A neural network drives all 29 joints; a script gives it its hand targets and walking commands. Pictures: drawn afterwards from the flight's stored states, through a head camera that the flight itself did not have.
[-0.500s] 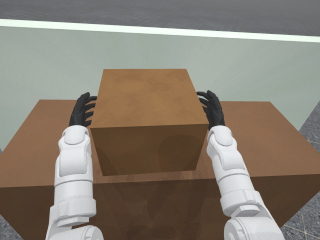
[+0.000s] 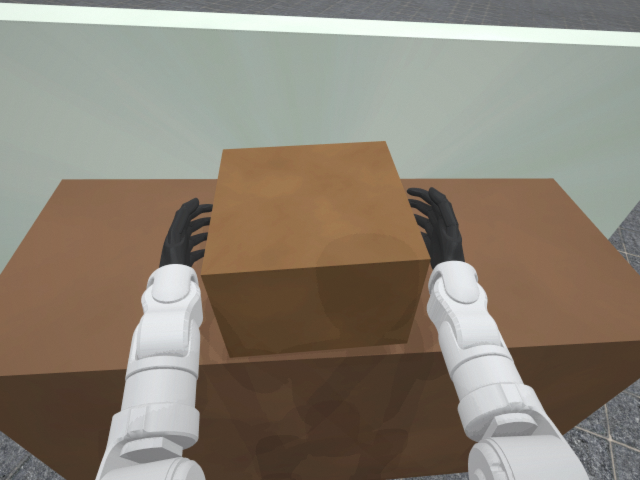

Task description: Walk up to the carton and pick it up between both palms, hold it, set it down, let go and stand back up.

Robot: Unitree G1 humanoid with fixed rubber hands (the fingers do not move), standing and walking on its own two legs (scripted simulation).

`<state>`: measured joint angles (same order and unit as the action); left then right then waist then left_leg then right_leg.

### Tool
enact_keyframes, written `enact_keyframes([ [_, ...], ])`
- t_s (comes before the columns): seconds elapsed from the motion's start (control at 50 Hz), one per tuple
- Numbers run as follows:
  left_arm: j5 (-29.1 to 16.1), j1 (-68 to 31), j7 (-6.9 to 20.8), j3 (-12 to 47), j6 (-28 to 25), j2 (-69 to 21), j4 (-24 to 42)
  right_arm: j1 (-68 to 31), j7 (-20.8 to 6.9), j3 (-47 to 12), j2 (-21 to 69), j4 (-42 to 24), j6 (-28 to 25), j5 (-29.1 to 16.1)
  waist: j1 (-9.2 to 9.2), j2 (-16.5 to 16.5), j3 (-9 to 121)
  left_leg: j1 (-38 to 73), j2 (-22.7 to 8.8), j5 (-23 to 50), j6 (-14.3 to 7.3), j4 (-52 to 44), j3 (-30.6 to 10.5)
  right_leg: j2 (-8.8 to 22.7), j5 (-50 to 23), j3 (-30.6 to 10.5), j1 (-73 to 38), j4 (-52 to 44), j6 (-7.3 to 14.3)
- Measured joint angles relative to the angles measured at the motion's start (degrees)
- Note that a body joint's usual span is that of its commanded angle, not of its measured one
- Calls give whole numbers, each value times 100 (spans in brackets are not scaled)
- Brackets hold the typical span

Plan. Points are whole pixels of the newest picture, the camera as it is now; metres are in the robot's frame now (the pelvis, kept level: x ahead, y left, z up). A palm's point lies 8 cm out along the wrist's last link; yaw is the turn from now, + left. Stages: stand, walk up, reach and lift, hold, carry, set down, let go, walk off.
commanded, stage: set down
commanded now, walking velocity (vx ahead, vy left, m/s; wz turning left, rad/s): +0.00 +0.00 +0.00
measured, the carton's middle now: (312, 243) +0.42 +0.01 +0.09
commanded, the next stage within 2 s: none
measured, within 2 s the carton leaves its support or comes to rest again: rests again in 1.30 s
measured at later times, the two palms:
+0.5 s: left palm (179, 277) +0.37 +0.18 +0.08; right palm (431, 267) +0.37 -0.15 +0.10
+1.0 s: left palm (184, 273) +0.39 +0.18 +0.06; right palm (421, 255) +0.41 -0.15 +0.08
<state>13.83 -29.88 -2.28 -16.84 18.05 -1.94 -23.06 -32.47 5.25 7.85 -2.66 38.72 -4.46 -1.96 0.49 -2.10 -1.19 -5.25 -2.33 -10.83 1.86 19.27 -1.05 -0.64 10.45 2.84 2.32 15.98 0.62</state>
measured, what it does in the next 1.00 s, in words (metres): stands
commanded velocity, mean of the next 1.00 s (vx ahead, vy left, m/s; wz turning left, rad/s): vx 0.00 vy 0.00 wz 0.00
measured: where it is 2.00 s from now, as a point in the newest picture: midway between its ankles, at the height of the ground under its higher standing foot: outside the picture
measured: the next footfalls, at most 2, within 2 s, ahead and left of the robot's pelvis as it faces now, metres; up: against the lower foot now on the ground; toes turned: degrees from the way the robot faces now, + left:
none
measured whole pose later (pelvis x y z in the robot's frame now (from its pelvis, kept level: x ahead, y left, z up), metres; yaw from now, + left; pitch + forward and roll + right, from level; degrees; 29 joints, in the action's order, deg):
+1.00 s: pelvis +0.00 +0.00 +0.00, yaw -2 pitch +7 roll +0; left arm 14.2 -41.6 -3.2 -26.0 0.6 -1.0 -50.8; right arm -42.9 1.7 26.9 0.1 55.9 -12.4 15.5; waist -3.9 -1.4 3.5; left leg -16.0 -2.4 -7.6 1.7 16.5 1.7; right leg -0.1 8.8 1.9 15.5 17.1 0.7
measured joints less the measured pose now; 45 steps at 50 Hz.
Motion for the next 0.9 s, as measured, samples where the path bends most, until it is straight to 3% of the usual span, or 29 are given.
enact_keyframes([
  [0.16, 78, 23, 186, -315, -43, 62, -243, -221, 32, 73, 195, 375, 90, 296, 6, -54, -14, 149, 42, 34, 22, -83, -105, 42, 80, 124, -149, 32, 17],
  [0.28, 100, -97, 219, -407, -245, 100, -641, -270, -20, 449, 359, 654, -99, 616, -20, -30, 22, -5, 81, 95, -8, -90, -105, 85, 40, 142, 11, 51, -10],
  [0.54, 6, -778, -104, -469, -912, 12, -1988, -554, -327, 1435, 258, 1295, -503, 1169, -240, 83, 307, -593, 53, 259, -78, -155, 174, 79, -217, -94, 707, -1, -63],
  [0.7, 117, -959, -136, -762, -1226, -41, -2367, -846, -394, 1559, 157, 1604, -568, 1294, -459, 86, 352, -680, -23, 311, -51, -278, 361, 13, -298, -248, 897, -58, -33],
  [0.9, -9, -1040, -106, -874, -1642, 72, -2629, -1044, -387, 1820, 270, 1701, -740, 1666, -433, 47, 426, -970, -21, 342, -4, -298, 262, 25, -216, -107, 1194, 43, 16],
])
